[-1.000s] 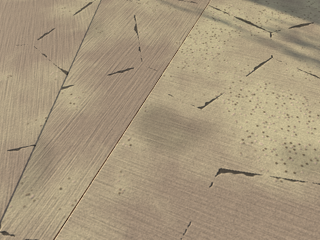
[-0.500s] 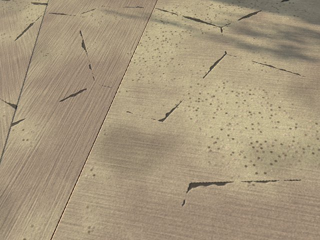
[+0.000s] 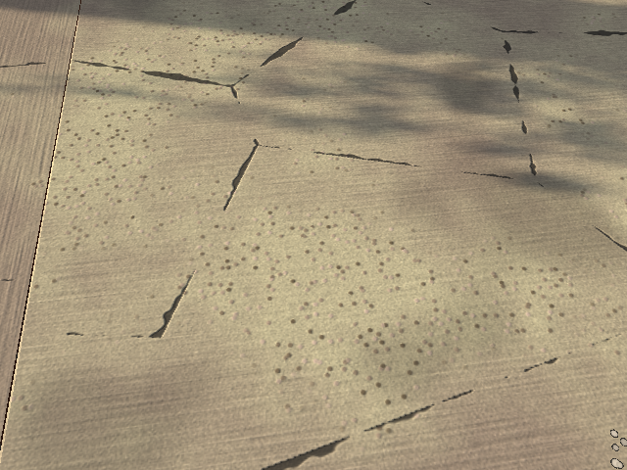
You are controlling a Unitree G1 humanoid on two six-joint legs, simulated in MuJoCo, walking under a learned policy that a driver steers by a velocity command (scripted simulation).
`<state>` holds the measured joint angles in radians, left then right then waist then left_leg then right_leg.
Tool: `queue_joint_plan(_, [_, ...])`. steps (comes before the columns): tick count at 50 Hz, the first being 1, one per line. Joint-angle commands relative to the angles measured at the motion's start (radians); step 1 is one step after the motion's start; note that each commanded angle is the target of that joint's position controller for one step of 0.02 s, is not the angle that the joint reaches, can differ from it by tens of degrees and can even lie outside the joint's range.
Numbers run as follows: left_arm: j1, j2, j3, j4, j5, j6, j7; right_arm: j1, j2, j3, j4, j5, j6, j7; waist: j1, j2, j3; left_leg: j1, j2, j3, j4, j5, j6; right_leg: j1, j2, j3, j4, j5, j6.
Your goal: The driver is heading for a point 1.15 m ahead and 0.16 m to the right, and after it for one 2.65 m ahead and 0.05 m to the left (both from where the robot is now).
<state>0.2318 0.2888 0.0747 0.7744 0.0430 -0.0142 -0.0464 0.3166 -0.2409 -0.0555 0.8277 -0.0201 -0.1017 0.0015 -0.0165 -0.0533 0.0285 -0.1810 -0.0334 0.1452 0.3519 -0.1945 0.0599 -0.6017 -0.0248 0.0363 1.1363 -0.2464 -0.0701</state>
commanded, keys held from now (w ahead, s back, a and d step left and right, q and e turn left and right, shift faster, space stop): w+e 0.38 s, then w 0.62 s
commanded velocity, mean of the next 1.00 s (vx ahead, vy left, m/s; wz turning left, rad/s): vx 0.50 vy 0.00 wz -0.36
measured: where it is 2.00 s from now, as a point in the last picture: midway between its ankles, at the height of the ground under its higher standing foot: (420, 286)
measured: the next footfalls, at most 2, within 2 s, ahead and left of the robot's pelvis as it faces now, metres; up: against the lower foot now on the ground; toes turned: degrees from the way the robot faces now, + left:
right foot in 0.30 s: +0.31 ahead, -0.13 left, +0.00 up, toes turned -15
left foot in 0.84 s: +0.67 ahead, -0.07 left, +0.00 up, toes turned -16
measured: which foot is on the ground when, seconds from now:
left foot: down 0.00-0.32, up 0.34-0.82, down 0.84-1.00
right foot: up 0.00-0.28, down 0.30-0.86, up 0.88-1.00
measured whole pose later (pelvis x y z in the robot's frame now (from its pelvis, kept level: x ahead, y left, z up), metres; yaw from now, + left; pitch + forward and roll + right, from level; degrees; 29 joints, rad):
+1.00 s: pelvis +0.56 -0.11 -0.01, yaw -20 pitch +0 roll +0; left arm 0.33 0.26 0.04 0.90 0.03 -0.06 -0.01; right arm 0.24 -0.25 -0.05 0.83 -0.02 -0.07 0.02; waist 0.02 -0.03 0.05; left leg -0.28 -0.05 0.09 0.46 -0.18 0.09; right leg -0.36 0.03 0.03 1.16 -0.32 -0.09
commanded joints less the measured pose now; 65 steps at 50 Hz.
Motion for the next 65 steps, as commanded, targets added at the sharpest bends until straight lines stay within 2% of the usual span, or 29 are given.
queue_joint_plan(1, [-0.019, 0.001, -0.008, -0.073, 0.001, 0.002, -0.017, 0.021, -0.077, -0.012, -0.034, 0.002, -0.024, 0.004, 0.021, 0.115, 0.008, 0.053, 0.295, -0.18, -0.213, 0.203, 0.118, -0.125, -0.05, 0.029, -0.034, 0.102, 0.011])
queue_joint_plan(6, [-0.202, -0.024, -0.031, -0.13, -0.008, -0.008, -0.036, 0.074, -0.098, -0.012, -0.004, 0.002, -0.016, 0.0, -0.016, 0.122, 0.042, 0.072, 0.261, -0.02, -0.199, 0.301, 0.081, -0.065, -0.041, -0.068, -0.323, 0.264, 0.005])
queue_joint_plan(10, [-0.296, -0.016, -0.034, -0.168, -0.002, -0.008, -0.041, 0.143, -0.133, -0.019, 0.031, 0.001, 0.004, -0.015, -0.044, 0.124, 0.068, 0.197, 0.297, 0.026, -0.154, 0.398, 0.069, -0.031, -0.017, -0.137, -0.468, 0.16, -0.03])
queue_joint_plan(12, [-0.276, -0.005, -0.028, -0.168, 0.004, -0.007, -0.033, 0.157, -0.158, -0.022, 0.048, -0.001, 0.02, -0.022, -0.027, 0.141, 0.041, 0.256, 0.306, 0.066, -0.038, 0.679, 0.057, 0.049, 0.039, -0.177, -0.514, 0.052, -0.064])
queue_joint_plan(14, [-0.113, 0.029, -0.009, -0.122, 0.009, -0.016, -0.02, 0.161, -0.19, -0.027, 0.056, 0.0, 0.04, -0.028, 0.046, 0.152, -0.065, 0.255, 0.306, 0.103, 0.239, 0.891, 0.046, 0.257, 0.121, -0.195, -0.571, -0.018, -0.113])
queue_joint_plan(15, [0.063, 0.069, 0.013, -0.063, 0.019, -0.023, -0.006, 0.15, -0.19, -0.025, 0.044, 0.001, 0.045, -0.028, 0.124, 0.109, -0.167, 0.129, 0.286, 0.121, 0.479, 0.762, 0.02, 0.503, 0.125, -0.147, -0.628, 0.003, -0.149])
queue_joint_plan(16, [0.171, 0.177, 0.046, -0.051, 0.026, -0.022, 0.013, 0.166, -0.115, -0.006, -0.017, 0.018, 0.04, -0.015, 0.145, -0.058, -0.3, -0.237, 0.219, 0.124, 0.827, 0.281, -0.03, 0.846, -0.144, 0.24, -0.659, -0.196, -0.245])
queue_joint_plan(17, [0.161, 0.239, 0.06, -0.071, -0.013, -0.013, 0.021, 0.105, -0.116, -0.01, -0.083, 0.01, 0.029, -0.001, 0.117, -0.156, -0.367, -0.516, 0.034, -0.022, 1.083, -0.355, -0.071, 0.961, -0.339, 0.726, -0.811, -0.09, -0.343])
queue_joint_plan(18, [0.178, 0.212, 0.056, -0.055, -0.021, -0.003, 0.032, -0.026, -0.152, -0.018, -0.112, 0.004, 0.022, 0.003, 0.15, -0.023, -0.263, -0.629, 0.084, -0.148, 1.087, -0.256, -0.063, 0.922, -0.295, 0.591, -0.827, 0.058, -0.316])
queue_joint_plan(19, [0.133, 0.171, 0.046, -0.038, -0.029, -0.006, 0.04, -0.04, -0.123, -0.005, -0.118, 0.014, 0.01, 0.004, 0.106, 0.009, -0.147, -0.614, 0.126, -0.153, 1.009, -0.164, -0.056, 0.785, -0.271, 0.451, -0.83, 0.197, -0.289])
queue_joint_plan(20, [0.083, 0.12, 0.032, -0.037, -0.029, -0.014, 0.042, -0.01, -0.113, -0.002, -0.095, 0.009, 0.009, 0.003, 0.051, 0.063, -0.086, -0.539, 0.158, -0.154, 0.904, -0.133, -0.053, 0.654, -0.22, 0.352, -0.845, 0.312, -0.24])
queue_joint_plan(21, [0.041, 0.089, 0.02, -0.039, -0.033, -0.023, 0.043, 0.013, -0.107, -0.001, -0.086, -0.009, 0.026, 0.004, 0.007, 0.066, -0.059, -0.469, 0.171, -0.159, 0.849, -0.135, -0.06, 0.559, -0.173, 0.285, -0.861, 0.374, -0.213])
queue_joint_plan(23, [0.027, 0.059, 0.006, -0.039, -0.037, -0.045, 0.037, 0.061, -0.091, 0.001, -0.063, -0.031, 0.062, 0.013, -0.024, 0.042, -0.072, -0.382, 0.168, -0.145, 0.802, -0.125, -0.073, 0.477, -0.133, 0.221, -0.893, 0.448, -0.207])
queue_joint_plan(25, [0.065, 0.074, 0.007, -0.011, -0.04, -0.059, 0.033, 0.033, -0.077, 0.003, -0.069, -0.029, 0.075, 0.023, -0.025, 0.033, -0.049, -0.392, 0.165, -0.131, 0.736, -0.058, -0.081, 0.442, -0.111, 0.18, -0.933, 0.45, -0.201])
queue_joint_plan(28, [0.136, 0.081, 0.006, 0.026, -0.041, -0.065, 0.032, -0.097, -0.077, 0.003, -0.104, -0.024, 0.077, 0.027, 0.015, 0.021, 0.009, -0.474, 0.17, -0.123, 0.6, 0.074, -0.086, 0.468, -0.098, 0.159, -0.972, 0.438, -0.173])
queue_joint_plan(32, [0.208, 0.085, 0.001, 0.061, -0.041, -0.071, 0.036, -0.229, -0.073, 0.009, -0.138, -0.015, 0.072, 0.03, 0.062, 0.002, 0.026, -0.514, 0.146, -0.116, 0.436, 0.198, -0.071, 0.566, -0.104, 0.143, -0.966, 0.467, -0.142])
queue_joint_plan(37, [0.27, 0.095, -0.006, 0.105, -0.026, -0.072, 0.051, -0.358, -0.077, 0.014, -0.185, -0.009, 0.061, 0.036, 0.093, -0.004, 0.07, -0.499, 0.1, -0.098, 0.282, 0.178, -0.025, 0.676, -0.149, 0.151, -0.942, 0.516, -0.138])
queue_joint_plan(40, [0.229, 0.119, -0.005, 0.117, -0.019, -0.073, 0.062, -0.261, -0.095, 0.005, -0.159, -0.006, 0.051, 0.028, 0.031, -0.015, 0.042, -0.314, 0.04, -0.08, 0.207, 0.069, 0.025, 0.689, -0.158, 0.124, -0.841, 0.774, -0.105])
queue_joint_plan(42, [0.206, 0.131, -0.004, 0.125, -0.016, -0.072, 0.059, 0.004, -0.133, -0.017, -0.072, -0.01, 0.036, 0.005, -0.087, 0.017, -0.105, 0.025, -0.001, -0.067, 0.134, 0.064, 0.071, 0.627, -0.099, 0.068, -0.524, 0.892, -0.074])
queue_joint_plan(43, [0.217, 0.093, -0.017, 0.1, -0.022, -0.077, 0.057, 0.175, -0.204, -0.035, -0.043, -0.033, 0.029, -0.011, -0.142, 0.103, -0.235, 0.283, 0.202, -0.284, 0.125, -0.035, 0.121, 0.443, -0.046, 0.036, -0.234, 0.58, -0.061])
queue_joint_plan(44, [0.353, 0.007, -0.029, 0.101, -0.06, -0.074, 0.05, 0.207, -0.301, -0.061, -0.031, -0.042, 0.031, -0.004, -0.077, 0.353, -0.338, 0.506, 0.46, -0.79, 0.014, -0.09, 0.266, 0.104, 0.16, -0.02, 0.129, -0.182, -0.012])
queue_joint_plan(45, [0.285, 0.089, -0.015, 0.11, -0.024, -0.073, 0.054, 0.131, -0.215, -0.044, -0.033, -0.003, 0.04, 0.008, -0.059, 0.193, -0.25, 0.412, 0.418, -0.857, -0.069, -0.145, 0.24, 0.007, 0.114, 0.086, 0.196, -0.225, -0.033])
queue_joint_plan(46, [0.205, 0.088, -0.012, 0.092, -0.025, -0.074, 0.048, 0.025, -0.161, -0.03, -0.049, 0.006, 0.04, 0.011, -0.023, 0.124, -0.109, 0.266, 0.392, -0.675, -0.08, -0.13, 0.22, -0.011, 0.06, 0.076, 0.172, -0.129, -0.033])
queue_joint_plan(47, [0.155, 0.071, -0.02, 0.082, -0.023, -0.075, 0.042, -0.021, -0.115, -0.019, -0.048, 0.001, 0.034, 0.015, -0.011, 0.066, -0.054, 0.165, 0.348, -0.568, -0.109, -0.026, 0.199, 0.011, 0.023, 0.059, 0.123, -0.074, -0.03])
queue_joint_plan(49, [0.156, 0.043, -0.025, 0.083, -0.005, -0.053, 0.031, -0.028, -0.077, -0.004, -0.021, 0.004, 0.023, 0.012, 0.032, 0.108, -0.018, 0.053, 0.272, -0.416, -0.149, 0.109, 0.154, 0.078, -0.022, 0.034, 0.04, -0.046, -0.013])
queue_joint_plan(52, [0.139, 0.015, -0.033, 0.086, -0.001, -0.032, 0.017, 0.031, -0.091, -0.006, 0.023, 0.013, 0.001, 0.015, 0.045, 0.117, -0.01, 0.029, 0.245, -0.327, -0.189, 0.239, 0.16, 0.068, -0.039, -0.003, -0.016, -0.008, 0.013])
queue_joint_plan(59, [-0.157, -0.015, -0.055, 0.003, -0.011, -0.032, 0.009, 0.138, -0.096, -0.002, 0.09, 0.018, 0.002, 0.014, -0.013, 0.115, 0.054, 0.079, 0.187, -0.202, -0.229, 0.343, 0.128, -0.026, -0.062, -0.081, -0.367, 0.23, 0.055])
queue_joint_plan(62, [-0.248, -0.014, -0.059, -0.018, -0.015, -0.035, 0.011, 0.192, -0.1, 0.0, 0.117, 0.014, 0.004, 0.008, -0.044, 0.118, 0.061, 0.135, 0.203, -0.205, -0.203, 0.393, 0.125, 0.004, -0.038, -0.099, -0.48, 0.261, 0.049])
queue_joint_plan(65, [-0.286, 0.001, -0.054, -0.038, -0.016, -0.044, 0.015, 0.205, -0.115, -0.002, 0.134, 0.006, 0.012, -0.003, -0.039, 0.119, 0.066, 0.213, 0.241, -0.254, -0.14, 0.477, 0.134, 0.017, -0.019, -0.082, -0.542, 0.196, 0.032])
